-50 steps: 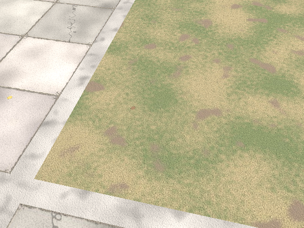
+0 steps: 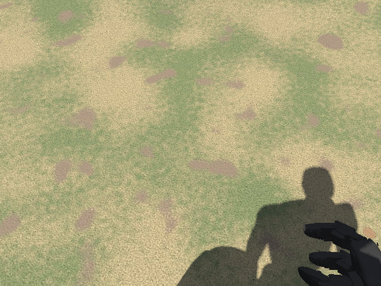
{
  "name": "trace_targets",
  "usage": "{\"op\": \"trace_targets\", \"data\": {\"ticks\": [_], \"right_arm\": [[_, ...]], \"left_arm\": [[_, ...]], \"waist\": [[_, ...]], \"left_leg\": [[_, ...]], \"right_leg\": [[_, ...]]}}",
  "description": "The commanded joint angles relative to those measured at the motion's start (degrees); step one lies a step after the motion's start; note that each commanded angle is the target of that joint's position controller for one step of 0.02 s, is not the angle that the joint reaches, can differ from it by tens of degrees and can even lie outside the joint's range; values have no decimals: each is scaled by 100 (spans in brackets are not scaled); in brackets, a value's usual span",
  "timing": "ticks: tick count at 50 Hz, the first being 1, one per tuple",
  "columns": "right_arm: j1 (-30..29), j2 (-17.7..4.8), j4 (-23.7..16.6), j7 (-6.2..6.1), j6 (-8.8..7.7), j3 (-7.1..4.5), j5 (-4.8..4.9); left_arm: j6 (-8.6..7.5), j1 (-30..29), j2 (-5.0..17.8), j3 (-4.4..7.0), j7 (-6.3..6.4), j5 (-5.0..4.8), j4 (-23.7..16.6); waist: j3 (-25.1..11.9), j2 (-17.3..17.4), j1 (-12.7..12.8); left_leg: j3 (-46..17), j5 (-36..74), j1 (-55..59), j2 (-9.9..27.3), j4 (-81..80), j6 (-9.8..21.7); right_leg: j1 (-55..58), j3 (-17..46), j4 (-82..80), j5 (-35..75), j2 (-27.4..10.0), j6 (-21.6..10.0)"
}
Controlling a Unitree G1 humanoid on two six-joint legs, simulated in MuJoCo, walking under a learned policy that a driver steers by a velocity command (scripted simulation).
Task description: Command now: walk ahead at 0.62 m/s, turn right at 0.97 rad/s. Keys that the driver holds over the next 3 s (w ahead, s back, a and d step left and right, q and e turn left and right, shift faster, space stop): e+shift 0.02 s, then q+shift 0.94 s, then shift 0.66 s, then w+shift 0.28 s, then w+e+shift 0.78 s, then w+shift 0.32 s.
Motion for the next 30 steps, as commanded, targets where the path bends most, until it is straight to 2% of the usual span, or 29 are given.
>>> {"op": "trace_targets", "data": {"ticks": [1, 2, 3, 4, 5, 6, 7, 8, 9, 10, 11, 12, 14, 15, 17, 19, 21, 23, 24, 25, 26, 27, 28, 29, 30], "right_arm": [[-39, -356, -344, -65, -53, -45, 108], [-571, -576, -659, -105, -325, -285, 389], [-269, -818, -592, -140, -414, -393, 459], [517, -960, -368, -167, -492, -489, 382], [1840, -1115, -10, -160, -522, -535, 236], [2629, -1228, 326, -98, -520, -457, 52], [3130, -1135, 654, 54, -506, -488, 0], [2574, -1077, 475, 78, -422, -578, 146], [1760, -809, 283, 48, -326, -518, 263], [1247, -709, 188, 19, -250, -436, 342], [1190, -832, 205, 2, -204, -457, 347], [1276, -1028, 237, -17, -158, -528, 297], [1256, -1050, 264, -34, -88, -582, 273], [1241, -1099, 262, -60, -39, -615, 272], [1353, -1296, 250, -150, 110, -709, 303], [1363, -1404, 156, -219, 258, -780, 389], [1381, -1375, 57, -271, 385, -810, 452], [1472, -1299, -3, -328, 484, -830, 443], [1465, -1255, -39, -353, 528, -836, 440], [1587, -1110, -45, -359, 556, -811, 447], [1985, -780, -7, -342, 590, -733, 439], [2159, -616, -165, -341, 552, -719, 483], [2162, -1165, -207, -309, 479, -841, 407], [2230, -1456, -57, -306, 525, -937, 432], [2386, -1441, 104, -327, 607, -963, 402]], "left_arm": [[17, 152, 964, 264, 12, -42, -277], [33, 330, 290, 111, 165, -376, -270], [31, 239, 505, 103, 231, -272, -232], [53, -93, 755, 169, 285, -167, -307], [57, -587, 710, 123, 293, -41, -514], [66, -249, -125, -115, 251, 268, -638], [25, 1425, -54, -182, 114, -72, -345], [126, 1202, 304, -169, 56, -161, -165], [163, 90, 620, -114, 48, -62, -538], [158, -696, 739, -72, 95, 98, -785], [149, -1118, 712, -54, 128, 186, -994], [144, -1231, 582, -79, 140, 204, -1149], [120, -1063, 260, -176, 196, 169, -1253], [109, -1121, 156, -224, 231, 144, -1285], [132, -1311, 118, -271, 263, 92, -1342], [226, -1539, 289, -237, 247, 36, -1378], [303, -1883, 403, -198, 224, 18, -1477], [283, -2047, 460, -147, 186, -2, -1549], [242, -1945, 478, -108, 167, -25, -1519], [201, -1802, 588, -40, 162, -30, -1477], [203, -1642, 883, 39, 199, 78, -1516], [261, -1914, 1144, 76, 189, 345, -1585], [211, -2183, 884, 51, 175, 438, -1668], [192, -2529, 507, -28, 210, 348, -1771], [187, -2733, 344, -65, 231, 232, -1812]], "waist": [[-301, -305, -41], [-531, 21, -47], [-760, -191, -310], [-1088, -536, -792], [-1757, -827, -1427], [-2485, 640, -1240], [-3705, 1695, -837], [-3444, 1137, -1022], [-2454, 488, -960], [-1579, -249, -788], [-1026, -428, -689], [-831, -229, -587], [-873, 29, -348], [-945, 130, -311], [-1335, 424, -323], [-1464, 560, -320], [-1252, 719, -409], [-989, 947, -461], [-901, 1005, -392], [-863, 932, -366], [-1165, 173, -491], [-1129, -1313, -778], [-905, -1473, -916], [-728, -1072, -972], [-628, -800, -1012]], "left_leg": [[845, 917, 2095, -1056, -1093, 183], [384, 1014, 2645, -1336, -1850, 150], [523, 1463, 2792, -1328, -2001, 177], [613, 2244, 3326, -1211, -2258, 285], [386, 3134, 4616, -655, -2019, 540], [-1027, 6607, 6412, 850, -845, 1178], [-3804, 5526, 7616, 2106, -1111, 2457], [-3960, 3431, 7215, 1856, -1560, 2591], [-3197, 2350, 6168, 1308, -1923, 2277], [-2751, 1975, 4925, 900, -2189, 2014], [-2427, 2151, 4009, 569, -2398, 1924], [-2245, 2426, 3509, 397, -2538, 1892], [-1735, 2974, 2937, 92, -2526, 1786], [-1535, 3265, 2622, -20, -2507, 1767], [-1590, 3134, 2379, -66, -2486, 1759], [-1782, 1730, 2192, -142, -2562, 1580], [-2072, -90, 2000, -264, -2696, 1366], [-2404, -1255, 1931, -347, -2719, 1187], [-2484, -1562, 1853, -422, -2607, 1066], [-2394, -1956, 1636, -621, -2301, 874], [-1820, -3144, 1186, -1042, -1108, 589], [-592, -3467, 363, -1748, 462, 390], [-419, -3004, 173, -1133, 1543, 169], [-284, -2550, 259, -928, 1992, 44], [-181, -2212, 329, -871, 2369, -72]], "right_leg": [[-1114, 771, 344, 5344, -681, 232], [-1083, 1380, 673, 4234, -769, 480], [-578, 1313, 943, 4354, -950, 533], [-293, 1029, 1800, 4610, -912, 701], [-587, 647, 3246, 4120, -820, 961], [-2077, 233, 5574, -1871, -101, 1259], [-3088, 992, 6873, -2198, 52, 1261], [-3436, 848, 7210, -1648, -456, 1344], [-3673, 242, 6796, -1185, -834, 1325], [-3667, -125, 6399, -853, -1017, 1341], [-3609, -269, 6015, -715, -1039, 1355], [-3417, -283, 5748, -713, -1042, 1352], [-3046, -312, 4583, -781, -1144, 1368], [-2755, -430, 3906, -786, -1088, 1414], [-2196, -478, 3137, -257, -896, 1483], [-1891, -393, 2676, 261, -759, 1483], [-1759, -311, 2148, 480, -692, 1452], [-1546, -231, 1417, 569, -702, 1381], [-1237, -247, 828, 803, -766, 1304], [-755, -205, 228, 977, -1055, 1147], [-60, 677, -173, 665, -2240, 672], [-229, 2145, -578, 684, -3403, -62], [-735, 2373, -770, 795, -3620, -362], [-961, 1616, -665, 680, -3223, -208], [-1082, 967, -556, 795, -2778, 10]]}}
